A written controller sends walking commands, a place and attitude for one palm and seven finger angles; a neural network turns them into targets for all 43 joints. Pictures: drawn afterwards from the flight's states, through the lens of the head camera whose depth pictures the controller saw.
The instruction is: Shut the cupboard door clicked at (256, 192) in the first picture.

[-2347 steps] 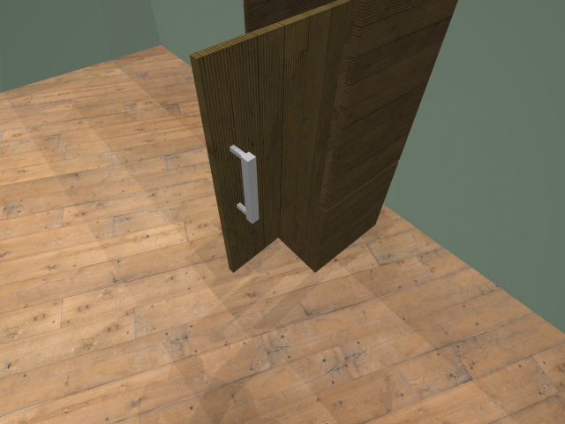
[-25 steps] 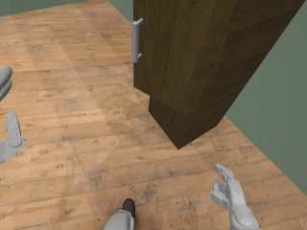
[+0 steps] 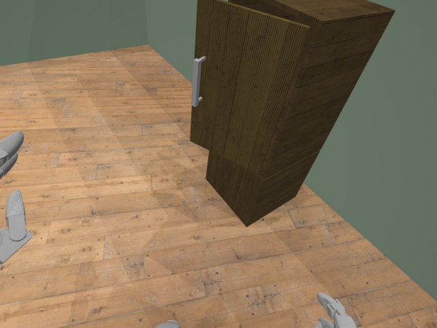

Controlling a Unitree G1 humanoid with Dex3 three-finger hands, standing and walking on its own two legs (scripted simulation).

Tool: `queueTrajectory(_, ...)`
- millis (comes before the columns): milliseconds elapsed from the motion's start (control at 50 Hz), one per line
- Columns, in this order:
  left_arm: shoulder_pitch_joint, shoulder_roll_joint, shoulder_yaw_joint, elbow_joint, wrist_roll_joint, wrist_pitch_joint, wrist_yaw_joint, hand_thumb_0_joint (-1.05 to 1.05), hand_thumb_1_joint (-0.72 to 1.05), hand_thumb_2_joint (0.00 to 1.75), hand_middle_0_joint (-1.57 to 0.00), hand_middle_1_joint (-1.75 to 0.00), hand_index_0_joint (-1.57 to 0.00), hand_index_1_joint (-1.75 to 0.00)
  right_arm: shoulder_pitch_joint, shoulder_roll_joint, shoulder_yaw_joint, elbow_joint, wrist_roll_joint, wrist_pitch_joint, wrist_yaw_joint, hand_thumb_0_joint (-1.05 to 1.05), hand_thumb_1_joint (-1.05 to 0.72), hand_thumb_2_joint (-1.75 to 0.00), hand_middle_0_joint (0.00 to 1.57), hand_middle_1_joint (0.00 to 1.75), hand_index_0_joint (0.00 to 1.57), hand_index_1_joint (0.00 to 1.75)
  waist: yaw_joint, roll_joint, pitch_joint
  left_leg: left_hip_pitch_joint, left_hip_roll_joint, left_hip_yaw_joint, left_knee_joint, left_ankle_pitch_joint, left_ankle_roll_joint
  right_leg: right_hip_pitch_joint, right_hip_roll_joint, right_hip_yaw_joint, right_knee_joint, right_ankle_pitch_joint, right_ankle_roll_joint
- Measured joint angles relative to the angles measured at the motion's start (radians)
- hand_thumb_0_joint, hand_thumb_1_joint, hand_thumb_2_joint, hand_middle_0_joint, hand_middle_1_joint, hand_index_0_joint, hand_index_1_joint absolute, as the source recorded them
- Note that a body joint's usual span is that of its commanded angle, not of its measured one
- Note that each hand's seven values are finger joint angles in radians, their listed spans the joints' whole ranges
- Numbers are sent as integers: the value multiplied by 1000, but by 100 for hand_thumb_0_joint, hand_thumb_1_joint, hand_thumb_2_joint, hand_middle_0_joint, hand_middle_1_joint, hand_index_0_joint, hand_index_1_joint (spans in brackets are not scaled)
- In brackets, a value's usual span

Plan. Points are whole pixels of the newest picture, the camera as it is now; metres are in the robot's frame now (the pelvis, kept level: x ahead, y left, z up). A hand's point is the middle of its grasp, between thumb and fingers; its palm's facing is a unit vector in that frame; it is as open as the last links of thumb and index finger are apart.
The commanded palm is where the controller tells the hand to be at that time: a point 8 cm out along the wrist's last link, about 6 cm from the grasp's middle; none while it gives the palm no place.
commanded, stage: stop stepping back and stand still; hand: left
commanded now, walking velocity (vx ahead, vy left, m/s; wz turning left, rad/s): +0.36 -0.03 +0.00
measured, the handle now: (198, 82) +0.92 +0.10 -0.01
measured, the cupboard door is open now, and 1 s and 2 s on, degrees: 24 24 24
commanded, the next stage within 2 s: let the arm hang, fingers relaxed in 1.32 s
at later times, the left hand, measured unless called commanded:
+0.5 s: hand out of the picture +0.11 +0.31 +0.19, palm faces +0.53 -0.74 -0.41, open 7.4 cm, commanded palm +0.05 +0.33 +0.18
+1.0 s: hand out of the picture +0.15 +0.33 +0.16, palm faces +0.50 -0.74 -0.44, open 7.4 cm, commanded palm +0.09 +0.35 +0.18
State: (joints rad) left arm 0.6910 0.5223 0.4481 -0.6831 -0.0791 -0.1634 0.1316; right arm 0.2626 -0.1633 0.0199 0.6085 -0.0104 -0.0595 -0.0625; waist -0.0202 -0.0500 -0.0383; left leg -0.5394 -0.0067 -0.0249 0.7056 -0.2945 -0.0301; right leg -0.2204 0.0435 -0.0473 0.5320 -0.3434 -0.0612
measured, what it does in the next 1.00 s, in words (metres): steps on the spot: left foot, then right foot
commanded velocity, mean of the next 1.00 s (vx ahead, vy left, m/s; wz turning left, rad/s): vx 0.09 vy -0.05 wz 0.00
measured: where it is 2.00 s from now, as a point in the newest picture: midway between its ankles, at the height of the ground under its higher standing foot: outside the picture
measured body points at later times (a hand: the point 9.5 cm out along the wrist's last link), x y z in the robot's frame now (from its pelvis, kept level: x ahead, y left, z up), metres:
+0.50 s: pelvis -0.08 +0.02 +0.01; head -0.11 +0.03 +0.46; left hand +0.08 +0.34 +0.21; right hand +0.05 -0.23 -0.08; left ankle -0.04 +0.16 -0.69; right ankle -0.06 -0.06 -0.73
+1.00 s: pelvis -0.03 +0.05 +0.00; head -0.03 +0.05 +0.45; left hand +0.12 +0.37 +0.18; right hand +0.13 -0.17 -0.09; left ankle -0.05 +0.16 -0.73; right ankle -0.04 -0.04 -0.73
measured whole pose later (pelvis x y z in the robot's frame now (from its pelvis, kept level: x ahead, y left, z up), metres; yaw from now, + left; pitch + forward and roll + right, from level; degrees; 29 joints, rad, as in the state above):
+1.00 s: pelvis -0.03 +0.05 +0.00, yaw +3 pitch +0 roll +0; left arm 0.54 0.39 0.40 -0.46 -0.04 -0.15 0.18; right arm 0.22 -0.18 0.02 0.66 0.01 -0.04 -0.06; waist 0.01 -0.01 -0.01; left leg -0.24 0.03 0.04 0.55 -0.31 0.00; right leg -0.24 0.03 -0.07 0.53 -0.29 -0.04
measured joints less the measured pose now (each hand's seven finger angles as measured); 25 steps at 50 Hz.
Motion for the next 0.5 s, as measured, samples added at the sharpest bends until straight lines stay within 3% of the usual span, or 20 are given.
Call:
queueTrajectory(20,-3,-5,3,5,5,-1,11,1,89,90,-22,-30,-22,-30,15,-5,3,15,-2,9,-4,1,-90,-90,20,30,20,30,19,1,-25,25,4,4,49,-26,3,-6,-17,-8,16,-6,7)
queueTrajectory(60,-70,-33,0,58,18,-3,33,1,89,90,-22,-30,-22,-30,43,-29,7,33,-1,15,-15,1,-90,-90,20,30,21,30,42,30,-70,110,26,-2,8,-104,23,-30,-36,-40,65,-53,33)
queueTrajectory(80,-138,-51,-3,105,23,0,41,1,89,90,-22,-30,-22,-30,45,-36,5,45,4,12,-22,1,-90,-90,20,30,21,30,36,40,-74,113,23,-10,-16,-65,36,-47,-44,-53,101,-84,43)
queueTrajectory(120,-276,-88,-2,215,28,20,55,1,89,90,-21,-30,-22,-30,27,-33,7,67,15,7,-30,1,-90,-90,20,30,21,30,24,38,-45,108,4,-11,-18,52,58,-77,-35,-24,186,-125,51)
queueTrajectory(160,-340,-116,5,295,27,55,56,1,89,90,-21,-30,-21,-30,9,-14,15,75,18,2,-23,1,-90,-90,20,30,20,30,3,30,-26,121,-4,-7,-56,100,56,-114,-8,7,287,-134,51)
queueTrajectory(200,-317,-131,-5,303,24,88,45,1,90,90,-20,-30,-21,-30,5,8,22,63,15,-4,-5,1,-90,-90,20,30,20,30,-21,26,-19,140,-3,-2,-120,122,51,-115,22,-1,305,-135,44)
queueTrajectory(260,-185,-122,-45,202,24,95,23,1,90,90,-20,-30,-20,-30,20,31,33,19,6,-5,17,1,-90,-90,20,30,20,30,-46,12,-30,122,0,18,-148,51,37,-23,48,-32,103,-160,11)
queueTrajectory(280,-142,-105,-51,156,28,85,14,1,90,90,-20,-30,-20,-30,20,33,33,3,5,-3,22,1,-90,-90,20,30,21,30,-41,-2,-32,79,-5,31,-87,-26,28,-13,44,-20,34,-139,-24)
queueTrajectory(300,-114,-92,-57,119,30,71,6,2,90,90,-20,-30,-21,-30,13,29,29,4,3,1,25,1,-90,-90,20,30,21,30,-31,-6,-23,32,-4,32,24,-63,21,-26,40,-22,14,-33,-45)
queueTrajectory(340,-90,-67,-60,85,38,32,0,2,89,90,-21,-30,-21,-30,7,17,16,31,-2,9,23,1,-90,-90,20,30,21,30,-11,-11,-10,-41,2,33,245,-61,16,-35,31,-32,7,77,-56)
queueTrajectory(380,-93,-56,-49,102,46,1,6,1,89,90,-21,-30,-22,-30,21,1,0,55,0,19,14,1,-90,-90,20,30,21,30,4,-10,-25,-71,19,44,349,-44,16,-33,19,-40,-16,80,-49)
queueTrajectory(440,-135,-66,-22,179,50,-18,25,1,89,90,-22,-30,-22,-30,44,-31,-19,75,5,20,-7,1,-90,-90,20,30,21,30,19,-5,-49,-40,49,70,311,-36,24,-28,-9,-47,-56,87,-35)
queueTrajectory(500,-190,-96,-14,250,51,-8,48,1,89,90,-21,-30,-22,-30,56,-66,-34,78,8,6,-25,1,-90,-90,20,30,20,30,25,2,-52,59,68,99,145,-64,39,-31,-42,-52,-60,99,-22)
